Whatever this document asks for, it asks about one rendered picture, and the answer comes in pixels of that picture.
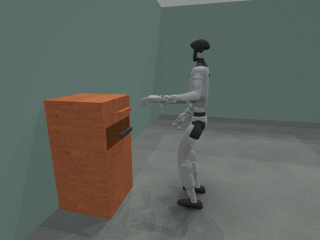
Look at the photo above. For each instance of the left robot upper arm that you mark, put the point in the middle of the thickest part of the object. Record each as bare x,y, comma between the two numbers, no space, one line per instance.
198,74

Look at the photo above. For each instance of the cabinet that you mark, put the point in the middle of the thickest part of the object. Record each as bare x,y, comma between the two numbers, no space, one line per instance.
89,179

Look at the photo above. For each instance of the robot torso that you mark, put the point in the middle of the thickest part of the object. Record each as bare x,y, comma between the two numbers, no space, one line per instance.
199,112

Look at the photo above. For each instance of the robot right thigh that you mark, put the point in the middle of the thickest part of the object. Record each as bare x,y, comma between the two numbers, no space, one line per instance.
191,157

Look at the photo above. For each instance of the robot right hand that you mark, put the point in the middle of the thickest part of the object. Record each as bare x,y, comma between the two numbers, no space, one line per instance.
182,117

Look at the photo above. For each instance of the robot left hand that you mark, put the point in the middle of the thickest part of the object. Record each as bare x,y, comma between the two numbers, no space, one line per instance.
152,99

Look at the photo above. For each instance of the robot left forearm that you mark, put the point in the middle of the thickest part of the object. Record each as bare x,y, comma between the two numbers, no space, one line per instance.
178,98

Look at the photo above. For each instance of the robot right forearm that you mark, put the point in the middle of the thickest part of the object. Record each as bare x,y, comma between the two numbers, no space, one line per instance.
190,110

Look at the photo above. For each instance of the handle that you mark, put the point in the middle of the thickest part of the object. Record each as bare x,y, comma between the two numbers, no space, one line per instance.
123,111
125,132

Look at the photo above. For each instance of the drawer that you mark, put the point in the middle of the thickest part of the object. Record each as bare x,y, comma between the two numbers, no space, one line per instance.
116,128

